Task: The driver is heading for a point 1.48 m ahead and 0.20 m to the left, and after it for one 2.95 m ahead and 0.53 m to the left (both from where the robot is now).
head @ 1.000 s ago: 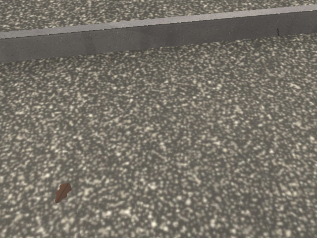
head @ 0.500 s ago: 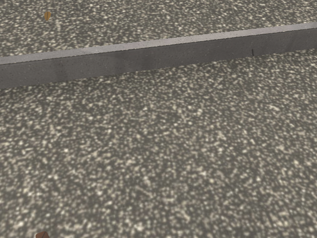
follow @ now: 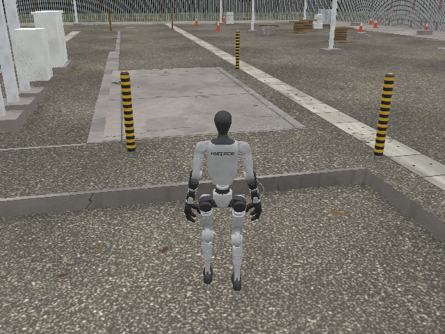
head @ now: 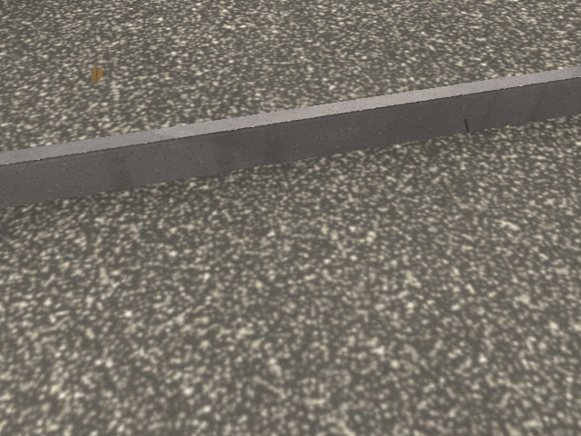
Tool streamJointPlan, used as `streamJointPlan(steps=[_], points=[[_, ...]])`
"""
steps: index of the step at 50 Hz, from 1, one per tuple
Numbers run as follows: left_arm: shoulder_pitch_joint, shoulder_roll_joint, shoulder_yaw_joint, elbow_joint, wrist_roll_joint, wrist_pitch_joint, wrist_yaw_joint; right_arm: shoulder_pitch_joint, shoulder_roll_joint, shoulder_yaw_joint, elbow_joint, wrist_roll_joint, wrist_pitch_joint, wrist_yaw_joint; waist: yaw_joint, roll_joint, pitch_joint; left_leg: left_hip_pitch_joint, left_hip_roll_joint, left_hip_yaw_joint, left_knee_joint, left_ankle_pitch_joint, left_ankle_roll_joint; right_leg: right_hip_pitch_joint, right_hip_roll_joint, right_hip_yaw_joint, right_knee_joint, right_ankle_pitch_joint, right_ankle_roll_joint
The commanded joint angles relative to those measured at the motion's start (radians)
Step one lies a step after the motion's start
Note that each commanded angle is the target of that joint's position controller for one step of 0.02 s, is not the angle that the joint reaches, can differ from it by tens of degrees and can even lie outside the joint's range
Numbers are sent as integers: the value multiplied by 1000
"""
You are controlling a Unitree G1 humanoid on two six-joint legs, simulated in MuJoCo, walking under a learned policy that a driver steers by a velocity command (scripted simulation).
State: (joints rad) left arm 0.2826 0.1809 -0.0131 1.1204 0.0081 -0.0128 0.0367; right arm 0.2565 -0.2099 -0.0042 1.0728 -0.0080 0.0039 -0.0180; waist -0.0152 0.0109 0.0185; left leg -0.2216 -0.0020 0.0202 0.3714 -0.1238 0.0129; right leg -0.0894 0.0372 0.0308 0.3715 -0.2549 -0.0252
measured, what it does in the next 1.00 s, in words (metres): walks ahead: left foot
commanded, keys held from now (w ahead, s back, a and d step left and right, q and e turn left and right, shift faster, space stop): no key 0.56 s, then w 0.44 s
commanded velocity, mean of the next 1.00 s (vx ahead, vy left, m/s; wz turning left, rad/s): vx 0.12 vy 0.00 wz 0.00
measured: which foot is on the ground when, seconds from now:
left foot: down 0.00-0.64, up 0.66-0.86, down 0.88-1.00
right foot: down 0.00-0.90, up 0.92-1.00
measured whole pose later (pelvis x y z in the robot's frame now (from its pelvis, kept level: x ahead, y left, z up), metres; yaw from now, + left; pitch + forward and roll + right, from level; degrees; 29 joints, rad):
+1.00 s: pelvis +0.14 +0.05 -0.01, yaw +0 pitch +0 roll +0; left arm 0.39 0.20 0.04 1.10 0.03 -0.06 -0.01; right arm 0.30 -0.20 -0.06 1.04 -0.02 -0.07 0.00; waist 0.01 -0.04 0.02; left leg -0.21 -0.04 0.10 0.48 -0.27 0.07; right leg -0.30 -0.01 0.00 1.06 -0.35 -0.09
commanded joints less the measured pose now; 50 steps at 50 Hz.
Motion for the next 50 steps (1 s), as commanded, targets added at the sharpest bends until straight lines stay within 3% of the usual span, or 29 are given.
streamJointPlan(steps=[1, 28, 29, 31, 33, 34, 36, 38, 41, 42, 43, 44, 45, 46, 47, 48, 49, 50], points=[[53, 97, 13, -9, -1, -6, 4, 33, -77, -9, -5, 0, -8, -5, 3, -14, 44, 66, 89, -102, -44, 26, 17, -120, -119, 104, -102, 64, -34], [117, 47, 4, 19, -1, -11, 14, 82, -26, -1, 84, 1, -1, -23, 2, -16, 56, 77, 95, -92, -5, 93, 9, -83, -117, 85, -80, 195, -38], [129, 42, 3, 22, 0, -11, 13, 87, -18, 0, 88, 0, 0, -22, 6, -19, 37, 84, 85, -86, -6, 29, 9, -76, -111, 86, -97, 105, -42], [151, 82, 21, 23, 2, -3, 12, 65, -26, -6, 75, -6, 5, -18, 19, -62, 69, 24, 26, -35, 72, -180, 18, -94, -107, 126, -134, -200, -78], [197, 122, 43, 22, 2, 7, 8, 6, -25, -12, 38, -22, 6, -5, 54, -134, 163, -169, -30, 35, 219, -330, 25, -93, -197, 269, -218, -508, -151], [219, 128, 50, 24, 4, 7, 7, -26, -8, -9, 13, -32, 1, 1, 68, -153, 214, -247, -14, 55, 284, -326, 30, -89, -261, 338, -249, -556, -189], [251, 118, 55, 27, 17, -7, 5, -83, -15, -14, -34, -31, -20, 11, 82, -146, 251, -377, 40, 28, 404, -329, 42, -36, -328, 402, -273, -455, -239], [252, 124, 63, 23, 22, -27, 2, -101, -32, -24, -66, -25, -45, 22, 71, -117, 227, -445, 66, 12, 415, -325, 50, 61, -329, 366, -247, -283, -245], [212, 132, 69, 6, 17, -49, -2, -86, -42, -39, -95, -7, -67, 35, 33, -121, 169, -296, 42, 41, 296, -248, 56, 40, -291, 260, -193, -68, -209], [178, 137, 71, -4, 10, -52, -3, -27, -30, -41, -84, -2, -68, 37, -8, -118, 151, -160, 20, 66, 222, -187, 60, -34, -268, 210, -155, -16, -187], [139, 137, 70, -15, 2, -56, -7, 86, -21, -48, -47, 2, -70, 36, -66, -92, 121, 48, -24, 97, 137, -120, 63, -145, -226, 151, -77, 52, -158], [137, 121, 63, -21, 5, -65, -13, 221, -54, -68, 2, 1, -73, 27, -117, -19, 58, 268, -37, 72, 99, -124, 68, -245, -166, 82, 87, 153, -129], [117, 59, 43, -59, 1, -73, -24, 374, -152, -94, 22, -16, -80, 13, -177, 198, -23, 422, 210, -280, -84, -384, 124, -394, -47, -53, 431, 53, -70], [135, 46, 45, -89, 12, -75, -32, 453, -207, -104, 57, -11, -67, 17, -149, 332, -53, 454, 380, -674, -242, -526, 208, -564, 50, -70, 693, -287, -58], [93, 81, 55, -96, 32, -67, -37, 317, -147, -87, 26, -11, -57, 16, -72, 145, 50, 326, 374, -633, -234, -611, 204, -606, -43, 2, 823, -225, -80], [62, 65, 52, -101, 29, -70, -49, 195, -112, -76, -21, -11, -62, 20, -36, 43, 112, 216, 344, -530, -235, -524, 192, -603, -85, 13, 832, -107, -88], [64, 46, 50, -98, 21, -74, -55, 132, -98, -69, -43, -12, -71, 23, -2, 9, 118, 156, 299, -421, -248, -378, 176, -561, -113, 13, 797, -30, -84], [72, 46, 53, -95, 26, -71, -58, 122, -76, -59, -45, -9, -81, 22, 18, 12, 109, 134, 264, -340, -252, -257, 164, -529, -126, 2, 768, 1, -75]])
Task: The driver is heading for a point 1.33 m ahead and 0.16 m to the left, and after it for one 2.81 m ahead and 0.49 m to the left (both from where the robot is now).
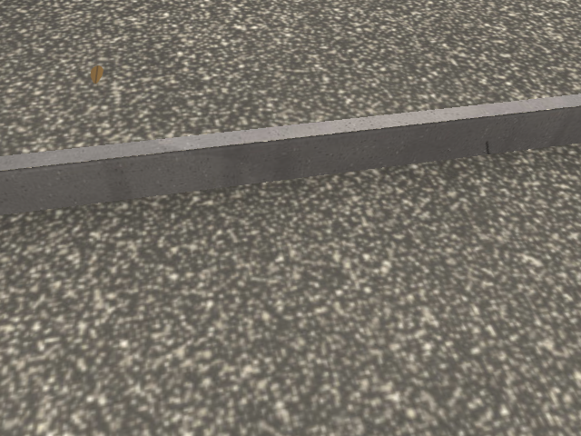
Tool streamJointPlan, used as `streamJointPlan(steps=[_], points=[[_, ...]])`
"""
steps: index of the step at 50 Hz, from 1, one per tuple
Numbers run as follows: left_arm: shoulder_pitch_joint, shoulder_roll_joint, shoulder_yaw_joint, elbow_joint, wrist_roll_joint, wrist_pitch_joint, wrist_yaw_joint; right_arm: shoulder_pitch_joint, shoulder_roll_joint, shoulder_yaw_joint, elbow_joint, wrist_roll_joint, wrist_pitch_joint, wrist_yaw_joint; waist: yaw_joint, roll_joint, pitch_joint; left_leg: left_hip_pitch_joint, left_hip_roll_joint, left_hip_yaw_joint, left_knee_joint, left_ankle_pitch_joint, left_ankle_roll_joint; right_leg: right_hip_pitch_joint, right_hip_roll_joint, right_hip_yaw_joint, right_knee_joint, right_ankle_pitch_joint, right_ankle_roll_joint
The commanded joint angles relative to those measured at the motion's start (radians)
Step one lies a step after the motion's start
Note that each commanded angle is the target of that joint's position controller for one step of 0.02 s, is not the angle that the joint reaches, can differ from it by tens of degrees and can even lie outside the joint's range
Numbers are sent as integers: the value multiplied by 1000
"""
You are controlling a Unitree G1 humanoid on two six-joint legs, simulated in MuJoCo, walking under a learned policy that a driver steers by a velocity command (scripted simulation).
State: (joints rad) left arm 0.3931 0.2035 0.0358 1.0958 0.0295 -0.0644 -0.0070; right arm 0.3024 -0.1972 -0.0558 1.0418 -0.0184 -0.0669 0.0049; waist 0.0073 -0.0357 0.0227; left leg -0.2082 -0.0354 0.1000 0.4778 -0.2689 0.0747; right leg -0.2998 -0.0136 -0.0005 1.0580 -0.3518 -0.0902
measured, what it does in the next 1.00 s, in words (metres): walks ahead: right foot, then left foot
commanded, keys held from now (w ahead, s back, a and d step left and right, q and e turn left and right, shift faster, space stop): w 0.44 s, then no key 0.56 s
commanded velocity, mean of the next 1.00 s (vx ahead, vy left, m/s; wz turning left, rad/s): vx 0.31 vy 0.00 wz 0.00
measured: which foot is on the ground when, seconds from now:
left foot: down 0.00-0.40, up 0.42-0.84, down 0.86-1.00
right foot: up 0.00-0.36, down 0.38-1.00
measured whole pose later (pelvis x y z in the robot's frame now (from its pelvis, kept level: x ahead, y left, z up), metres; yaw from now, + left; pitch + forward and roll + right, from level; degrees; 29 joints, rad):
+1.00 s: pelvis +0.43 +0.01 +0.00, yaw +0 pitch -1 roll +0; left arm 0.32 0.14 0.01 1.10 0.01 -0.02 0.04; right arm 0.22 -0.13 -0.01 1.05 -0.02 -0.03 -0.04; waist 0.02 -0.03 0.05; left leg -0.29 -0.03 0.09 0.49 -0.18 0.06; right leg -0.10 0.02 -0.06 0.48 -0.35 -0.05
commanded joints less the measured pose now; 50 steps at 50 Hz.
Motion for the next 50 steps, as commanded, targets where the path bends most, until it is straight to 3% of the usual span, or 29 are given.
streamJointPlan(steps=[1, 4, 9, 13, 16, 18, 19, 20, 21, 22, 23, 24, 26, 28, 30, 33, 39, 41, 42, 43, 44, 45, 46, 47, 48, 50], points=[[-24, 21, 5, -67, 8, -10, -18, 83, -69, 2, -6, 2, -19, -4, 9, 73, 89, 118, 267, -350, -359, -13, 91, -295, -80, 21, 62, 118, 3], [-79, 34, 14, -91, 5, 11, -22, 173, -69, 11, 30, 6, -34, -12, 10, 93, 84, 167, 240, -246, -346, 251, 94, -353, -72, -25, 26, 158, 25], [-330, 17, 6, -188, -2, 18, -27, 232, -57, 26, 43, 3, -38, -14, -28, 102, 125, 176, 209, -155, -351, 479, 101, -410, -52, -86, -205, 260, 53], [-440, 12, -3, -234, -13, 14, -26, 262, -71, 26, 55, 3, -43, -23, -46, 122, 130, 208, 217, -120, -343, 609, 95, -302, -8, -128, -418, 318, 26], [-385, 44, 11, -233, -12, 6, -13, 231, -94, 20, 54, -1, -45, -28, 1, 127, 85, 287, 242, -97, -232, 896, 85, -181, 36, -134, -477, 265, -31], [-164, 84, 36, -163, -13, -7, 2, 203, -116, 12, 50, -7, -38, -32, 92, 129, -36, 312, 234, -79, 34, 1048, 68, 35, 86, -133, -520, 213, -71], [-11, 112, 52, -115, -1, -15, 11, 191, -119, 11, 45, -1, -33, -29, 158, 108, -110, 206, 204, -59, 245, 900, 55, 243, 47, -93, -580, 231, -94], [135, 204, 76, -93, 23, -18, 19, 216, -71, 22, 16, 5, -32, -23, 181, -9, -233, 11, 135, -20, 570, 471, 46, 463, -204, 194, -594, 90, -142], [109, 234, 87, -101, 11, -4, 7, 325, -4, 22, 14, 42, -30, -6, 100, -211, -325, -318, -68, -69, 929, -246, 15, 635, -419, 735, -777, -6, -302], [-23, 195, 79, -120, -17, 2, -1, 221, -84, 6, -6, 17, -25, -10, 68, -38, -198, -417, 18, -161, 952, -160, 35, 512, -367, 656, -825, -109, -266], [-116, 124, 58, -138, -23, -6, -2, 120, -84, 3, -35, 10, -28, -8, 51, 13, -62, -424, 55, -152, 902, -77, 33, 354, -341, 493, -840, 35, -237], [-142, 74, 43, -129, -17, -18, -3, 104, -58, 5, -34, 8, -29, -10, 13, 72, 13, -367, 83, -148, 839, -46, 25, 224, -303, 370, -854, 297, -207], [-110, 17, 20, -94, -16, -38, 9, 148, -16, 7, -17, -18, 0, -10, -41, 51, 14, -236, 104, -145, 744, -60, 0, 106, -235, 180, -837, 656, -157], [-65, 31, 14, -71, -13, -54, 10, 156, -1, 6, -16, -19, 22, -8, -60, 21, 0, -202, 86, -121, 677, -54, -18, 88, -209, 92, -821, 887, -146], [-53, 66, 13, -66, -11, -55, 11, 116, -8, 5, -29, -16, 36, -7, -71, -7, -5, -226, 79, -97, 586, -1, -31, 98, -182, 31, -814, 975, -135], [-44, 61, 0, -62, -13, -41, 15, 7, -7, 15, -57, -6, 42, -10, -54, -44, -4, -214, 74, -54, 381, 92, -43, 110, -138, -38, -799, 1007, -94], [35, 50, -14, -23, -7, -16, 31, -79, -21, 25, -58, 3, 39, -31, -2, -63, -16, -153, 55, -39, 178, 114, -29, 215, -174, -12, -726, 940, -90], [20, 44, -16, -20, -9, -8, 38, -54, -19, 25, -41, 1, 31, -38, -14, -50, 2, -99, 50, -42, 66, 101, -13, 224, -186, 16, -672, 874, -85], [10, 44, -17, -17, -14, -6, 40, -17, -12, 27, -25, -1, 22, -42, -38, -19, 3, -18, 59, -55, -61, 213, -7, 207, -171, 16, -627, 808, -59], [38, 39, -18, -17, -13, -8, 42, 41, -59, 17, -5, -6, 9, -46, -38, 35, -37, 109, 135, -130, -85, 496, 1, 165, -135, 13, -571, 661, -20], [134, 11, -22, -8, -19, -5, 44, 82, -110, 10, 2, -9, 2, -47, 10, 119, -94, 228, 267, -232, -16, 857, 57, 94, -77, -16, -517, 299, 5], [207, -39, -28, 33, -34, 18, 49, 67, -75, 20, 6, 5, 12, -45, 8, 203, -134, 213, 358, -326, -25, 916, 178, 84, -4, -45, -477, -42, 27], [160, -5, -19, 33, -28, 34, 56, 46, -31, 33, 1, 5, 20, -42, -2, 188, -92, 144, 366, -373, -84, 781, 196, 89, 12, -36, -480, -132, 32], [120, -2, -16, 26, -21, 44, 54, 1, -27, 37, -6, 1, 27, -42, 11, 171, -51, 80, 333, -356, -119, 637, 173, 108, 14, -25, -516, -112, 34], [102, -16, -19, 28, -17, 51, 50, -40, -29, 39, -10, -2, 35, -46, 32, 146, -32, 28, 289, -319, -140, 488, 128, 146, 3, -14, -590, -50, 36], [69, -24, -27, 26, -8, 56, 43, -67, -39, 33, -8, 12, 46, -50, 32, 113, 40, -58, 187, -233, -170, 185, 29, 174, -38, 25, -707, 74, 39]])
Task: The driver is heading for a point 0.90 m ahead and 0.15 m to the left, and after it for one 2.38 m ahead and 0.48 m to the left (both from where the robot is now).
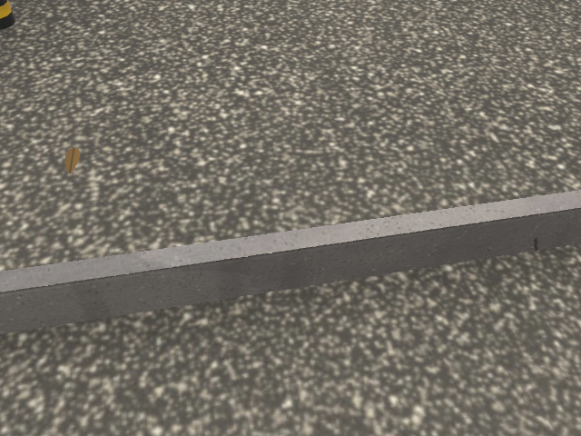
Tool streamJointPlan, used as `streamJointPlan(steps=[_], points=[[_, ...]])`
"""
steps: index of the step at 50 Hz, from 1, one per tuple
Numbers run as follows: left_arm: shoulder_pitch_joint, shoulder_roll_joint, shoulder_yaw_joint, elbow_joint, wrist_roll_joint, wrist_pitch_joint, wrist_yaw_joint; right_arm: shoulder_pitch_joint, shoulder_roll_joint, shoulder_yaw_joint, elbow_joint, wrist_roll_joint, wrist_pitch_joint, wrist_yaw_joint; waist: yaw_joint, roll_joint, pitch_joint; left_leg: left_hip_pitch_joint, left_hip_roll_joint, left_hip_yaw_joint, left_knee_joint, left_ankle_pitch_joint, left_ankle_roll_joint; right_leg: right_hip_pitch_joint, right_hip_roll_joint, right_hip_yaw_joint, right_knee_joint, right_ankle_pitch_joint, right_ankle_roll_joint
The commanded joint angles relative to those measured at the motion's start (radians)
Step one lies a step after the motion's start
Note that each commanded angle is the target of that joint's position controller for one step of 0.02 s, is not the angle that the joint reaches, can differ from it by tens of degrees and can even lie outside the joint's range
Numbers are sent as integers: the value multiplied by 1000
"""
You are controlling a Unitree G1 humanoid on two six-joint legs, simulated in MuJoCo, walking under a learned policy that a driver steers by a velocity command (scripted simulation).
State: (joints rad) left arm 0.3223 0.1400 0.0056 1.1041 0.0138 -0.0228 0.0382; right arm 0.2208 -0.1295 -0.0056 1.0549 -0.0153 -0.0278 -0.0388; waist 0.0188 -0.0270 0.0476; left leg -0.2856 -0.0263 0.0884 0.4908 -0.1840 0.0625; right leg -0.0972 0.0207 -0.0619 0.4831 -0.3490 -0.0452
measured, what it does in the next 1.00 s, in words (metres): walks ahead: left foot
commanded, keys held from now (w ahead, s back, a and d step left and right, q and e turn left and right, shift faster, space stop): no key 0.62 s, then w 0.38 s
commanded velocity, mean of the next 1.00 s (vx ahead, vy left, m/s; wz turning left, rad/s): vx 0.11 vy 0.00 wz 0.00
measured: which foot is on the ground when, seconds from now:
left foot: down 0.00-0.72, up 0.74-0.96, down 0.98-1.00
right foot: down 0.00-1.00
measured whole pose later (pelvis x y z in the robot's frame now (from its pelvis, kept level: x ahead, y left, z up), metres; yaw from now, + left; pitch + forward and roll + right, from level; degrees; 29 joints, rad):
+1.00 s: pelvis +0.12 +0.04 -0.02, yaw +0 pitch -1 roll +0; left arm 0.56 0.17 0.03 1.19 0.02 -0.07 0.02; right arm 0.18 -0.19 -0.06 0.99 -0.01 -0.07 0.02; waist 0.03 -0.05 0.05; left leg -0.39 0.01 0.11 0.62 -0.23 0.09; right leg 0.07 -0.04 -0.05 0.50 -0.50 -0.01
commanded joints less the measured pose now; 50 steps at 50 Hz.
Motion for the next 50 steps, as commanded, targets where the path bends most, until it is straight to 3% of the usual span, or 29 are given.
streamJointPlan(steps=[1, 6, 12, 31, 32, 34, 35, 37, 39, 41, 43, 46, 48, 49, 50], points=[[128, 47, 3, 23, 8, 12, -2, 29, -101, -20, -15, 13, 7, -4, 4, 57, 39, 38, 147, -190, -177, 95, 22, -43, -88, 97, -138, 112, -8], [105, 56, 1, 33, -3, -2, 13, 91, -84, -20, 29, 11, -1, -2, -17, 21, -16, 171, 140, -171, -126, 291, 23, -31, -113, 105, -168, 205, -9], [103, 43, -6, 47, -2, 4, 16, 107, -74, -17, 60, 9, 9, -4, -20, 16, 22, 146, 130, -163, -142, 227, 14, -30, -122, 105, -183, 203, -11], [144, 22, -22, 67, -2, -3, 18, 150, -54, -3, 114, 10, 18, -4, -29, 14, 53, 139, 123, -158, -148, 153, 2, -58, -132, 113, -205, 199, -16], [161, 20, -22, 71, 0, -3, 17, 156, -51, -2, 117, 10, 19, -3, -25, 14, 37, 141, 111, -152, -147, 75, 3, -52, -125, 113, -217, 115, -22], [189, 49, -7, 73, 4, 1, 14, 140, -67, -11, 106, 8, 25, 2, -14, -15, 66, 79, 62, -114, -83, -139, 14, -71, -117, 138, -232, -135, -56], [202, 67, 2, 68, 3, 3, 12, 123, -68, -15, 94, 4, 26, 7, -1, -57, 102, 3, 28, -78, -17, -242, 17, -79, -146, 196, -265, -277, -89], [244, 107, 20, 69, -3, 3, 11, 45, -44, -13, 45, -12, 19, 23, 31, -118, 219, -203, 2, 7, 143, -254, 9, -57, -283, 353, -377, -449, -167], [269, 108, 29, 72, 9, -9, 9, -19, -57, -18, -6, -19, 2, 36, 43, -97, 264, -347, 60, -12, 273, -241, 12, 3, -356, 413, -406, -344, -214], [284, 113, 35, 72, 18, -27, 5, -45, -81, -31, -38, -17, -18, 46, 38, -56, 243, -446, 89, -35, 325, -241, 9, 122, -354, 378, -383, -159, -220], [277, 117, 38, 65, 17, -43, 1, -74, -88, -39, -70, -6, -34, 54, 30, -41, 211, -429, 91, -30, 287, -208, 3, 161, -326, 309, -357, 9, -201], [239, 137, 42, 50, 15, -56, -4, -69, -79, -47, -101, 4, -37, 65, -2, -68, 170, -250, 53, 15, 200, -140, 12, 72, -284, 207, -295, 192, -164], [175, 151, 43, 32, 4, -64, -13, 108, -75, -60, -49, 12, -38, 62, -94, -50, 104, 93, -25, 74, 93, -46, 32, -97, -218, 102, -134, 431, -116], [182, 142, 38, 33, 5, -70, -20, 260, -117, -83, 4, 9, -42, 52, -153, 8, 21, 300, -38, 57, 58, -56, 50, -167, -163, 40, 66, 554, -89], [166, 102, 23, -1, -5, -74, -30, 434, -219, -112, 25, -12, -47, 36, -229, 167, -86, 493, 197, -269, -94, -290, 115, -350, -72, -44, 411, 382, -33]])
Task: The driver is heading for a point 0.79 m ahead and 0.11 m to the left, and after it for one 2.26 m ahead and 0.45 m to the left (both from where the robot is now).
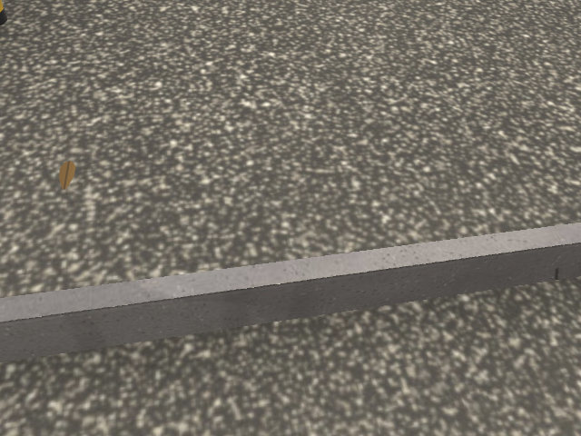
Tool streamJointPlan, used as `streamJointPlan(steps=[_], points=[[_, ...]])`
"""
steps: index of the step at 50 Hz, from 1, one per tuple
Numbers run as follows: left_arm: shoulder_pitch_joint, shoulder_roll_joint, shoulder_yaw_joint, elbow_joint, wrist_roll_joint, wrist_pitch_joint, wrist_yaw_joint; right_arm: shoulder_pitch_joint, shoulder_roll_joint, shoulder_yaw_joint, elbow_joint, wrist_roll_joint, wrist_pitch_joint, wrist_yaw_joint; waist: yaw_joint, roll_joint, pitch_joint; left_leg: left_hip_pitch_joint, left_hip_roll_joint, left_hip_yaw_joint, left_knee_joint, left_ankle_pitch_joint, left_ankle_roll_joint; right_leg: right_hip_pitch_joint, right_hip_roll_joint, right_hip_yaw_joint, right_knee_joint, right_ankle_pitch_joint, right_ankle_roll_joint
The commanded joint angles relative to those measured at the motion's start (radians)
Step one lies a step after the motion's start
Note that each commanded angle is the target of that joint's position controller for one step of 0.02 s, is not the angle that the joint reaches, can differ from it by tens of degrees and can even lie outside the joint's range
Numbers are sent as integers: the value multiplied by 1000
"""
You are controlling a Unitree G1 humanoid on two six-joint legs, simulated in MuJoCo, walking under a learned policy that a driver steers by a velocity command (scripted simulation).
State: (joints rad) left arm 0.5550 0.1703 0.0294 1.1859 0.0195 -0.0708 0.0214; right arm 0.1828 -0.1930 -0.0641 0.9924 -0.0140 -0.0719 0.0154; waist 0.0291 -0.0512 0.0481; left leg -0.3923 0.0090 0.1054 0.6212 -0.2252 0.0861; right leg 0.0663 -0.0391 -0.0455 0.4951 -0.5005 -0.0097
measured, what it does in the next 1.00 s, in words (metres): walks ahead: right foot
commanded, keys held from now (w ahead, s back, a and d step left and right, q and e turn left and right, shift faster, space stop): w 1.00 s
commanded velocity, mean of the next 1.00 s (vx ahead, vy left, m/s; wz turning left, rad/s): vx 0.47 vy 0.00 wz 0.00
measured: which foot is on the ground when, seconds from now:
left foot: down 0.00-0.52, up 0.54-1.00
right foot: down 0.00-0.00, up 0.02-0.48, down 0.50-1.00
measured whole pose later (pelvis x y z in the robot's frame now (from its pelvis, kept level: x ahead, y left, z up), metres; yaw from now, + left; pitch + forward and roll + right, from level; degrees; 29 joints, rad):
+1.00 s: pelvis +0.52 +0.00 +0.02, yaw +1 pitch +1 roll -1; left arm 0.47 0.15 0.04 1.07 0.04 -0.10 0.02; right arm 0.10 -0.14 -0.02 0.92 -0.04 -0.04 0.00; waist 0.05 0.01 0.00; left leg -0.61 0.07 0.10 1.01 -0.35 0.06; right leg 0.04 0.06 -0.09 0.26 -0.32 -0.06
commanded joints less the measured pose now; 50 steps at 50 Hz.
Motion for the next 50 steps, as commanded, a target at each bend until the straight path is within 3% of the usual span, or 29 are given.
streamJointPlan(steps=[1, 2, 3, 4, 6, 9, 15, 19, 22, 24, 25, 26, 27, 28, 29, 30, 32, 34, 37, 41, 42, 43, 44, 47, 50], points=[[-38, 18, -6, -117, -11, -27, -22, 532, -222, -60, 105, -19, 5, -16, -206, 347, -157, 633, 390, -778, -457, -368, 194, -674, 122, -22, 715, -33, -58], [-118, 53, 5, -142, 7, -20, -29, 379, -183, -45, 83, -8, 16, -19, -125, 196, -50, 491, 369, -763, -475, -494, 176, -723, 32, 90, 810, 36, -89], [-177, 55, 6, -167, 6, -21, -39, 253, -145, -33, 43, -4, 14, -16, -90, 112, 31, 368, 351, -638, -470, -433, 153, -731, -14, 83, 796, 149, -101], [-189, 45, 8, -169, 2, -24, -43, 189, -116, -20, 28, -2, 5, -11, -55, 65, 57, 287, 302, -521, -487, -285, 124, -690, -45, 82, 738, 221, -103], [-134, 27, 11, -155, 16, -6, -45, 169, -63, 4, 34, 2, -12, -14, -2, 86, 43, 220, 231, -357, -497, -92, 89, -598, -65, 69, 657, 252, -84], [-186, 41, 21, -178, 15, 18, -51, 246, -70, 13, 61, 2, -32, -22, 6, 99, 54, 245, 210, -261, -512, 75, 104, -644, -64, 35, 592, 301, -63], [-494, 46, 21, -293, 5, 20, -61, 320, -68, 23, 71, 2, -42, -22, -47, 106, 105, 314, 184, -171, -545, 215, 118, -757, -57, -14, 298, 452, -17], [-592, 47, 18, -332, -2, 13, -60, 355, -79, 19, 82, 0, -50, -28, -68, 124, 96, 384, 186, -124, -516, 373, 110, -682, -22, -43, 123, 500, -37], [-587, 64, 26, -341, 1, 1, -53, 341, -97, 12, 87, -5, -51, -33, -49, 123, 80, 465, 208, -104, -429, 600, 94, -615, 9, -55, 53, 442, -81], [-443, 92, 43, -301, 5, -12, -38, 315, -121, 5, 86, -10, -46, -36, 16, 138, -10, 501, 202, -86, -225, 891, 70, -451, 68, -78, 24, 365, -120], [-280, 112, 56, -246, 11, -23, -28, 299, -122, 6, 82, -9, -39, -36, 82, 117, -100, 465, 167, -59, -33, 889, 52, -268, 88, -90, -39, 405, -142], [-117, 173, 74, -209, 35, -32, -17, 298, -96, 17, 61, 0, -39, -33, 135, 74, -208, 276, 132, -44, 220, 627, 37, -10, -59, 56, -30, 383, -183], [-20, 286, 106, -195, 50, -28, -19, 421, 7, 36, 42, 50, -35, -22, 98, -186, -354, -89, -57, 10, 667, -39, -11, 278, -374, 568, -111, 314, -345], [-113, 252, 100, -204, 14, -13, -29, 357, -83, 11, 45, 21, -35, -22, 64, -65, -350, -170, -53, -149, 760, -228, 10, 211, -355, 691, -217, 268, -320], [-238, 202, 83, -226, -1, -14, -35, 259, -82, 9, 14, 11, -35, -20, 22, -20, -194, -214, 7, -155, 738, -140, 18, 57, -325, 519, -237, 235, -282], [-291, 137, 64, -231, -1, -23, -39, 211, -66, 14, 7, 6, -39, -19, 4, 42, -112, -192, 43, -152, 680, -78, 18, -68, -286, 418, -275, 326, -254], [-300, 76, 42, -206, -7, -33, -29, 214, -36, 15, 13, -19, -19, -13, -49, 23, -45, -110, 84, -145, 579, -45, 4, -213, -204, 259, -318, 459, -199], [-246, 81, 37, -180, -7, -46, -25, 230, -18, 16, 18, -28, 3, -4, -64, 12, -55, -81, 78, -122, 549, -42, -14, -229, -184, 192, -321, 612, -203], [-206, 118, 40, -168, -10, -55, -24, 137, -29, 14, -15, -34, 19, 3, -61, 2, -31, -155, 97, -95, 459, 15, -42, -219, -167, 137, -354, 603, -207], [-165, 116, 31, -165, -6, -49, -22, -54, -30, 21, -83, -23, 19, 7, -25, -8, 17, -191, 96, -59, 220, 123, -74, -208, -136, 84, -376, 609, -193], [-127, 98, 29, -152, 4, -42, -20, -13, -2, 30, -64, -19, 24, 0, -28, -50, -19, -143, 76, -23, 245, 90, -75, -197, -134, 59, -349, 600, -201], [-110, 96, 27, -150, 4, -39, -18, -33, -5, 33, -70, -17, 25, -4, -19, -47, -5, -136, 78, -21, 210, 89, -72, -203, -136, 57, -345, 584, -207], [-99, 94, 26, -151, 5, -37, -16, -61, -8, 34, -79, -16, 24, -7, -10, -40, 6, -123, 67, -7, 184, 86, -66, -201, -141, 58, -335, 612, -212], [-17, 116, 30, -125, 16, -30, 0, -114, -21, 26, -117, -32, 18, -23, 7, -33, 16, -375, 89, -26, 349, -92, -25, 46, -257, 178, -278, 671, -271], [40, 136, 37, -109, 38, -26, 8, -197, -9, 27, -168, -13, 6, -27, 23, -36, 38, -629, 101, -50, 527, -252, -6, 257, -298, 206, -213, 846, -271]])
Velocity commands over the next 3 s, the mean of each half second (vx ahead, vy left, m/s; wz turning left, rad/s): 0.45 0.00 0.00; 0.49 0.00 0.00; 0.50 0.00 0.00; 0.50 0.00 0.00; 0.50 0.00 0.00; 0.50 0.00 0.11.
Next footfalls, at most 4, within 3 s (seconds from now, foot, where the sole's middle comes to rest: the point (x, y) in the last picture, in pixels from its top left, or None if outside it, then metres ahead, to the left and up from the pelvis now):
0.50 right None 0.45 -0.08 -0.76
1.14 left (247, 371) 0.63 0.11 -0.76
1.50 right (287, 227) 0.94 0.04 -0.59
2.00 left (233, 146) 1.22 0.20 -0.59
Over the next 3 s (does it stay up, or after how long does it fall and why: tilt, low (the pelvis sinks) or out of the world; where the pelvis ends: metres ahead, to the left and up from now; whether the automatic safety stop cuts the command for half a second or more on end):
stays up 1.61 0.10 0.19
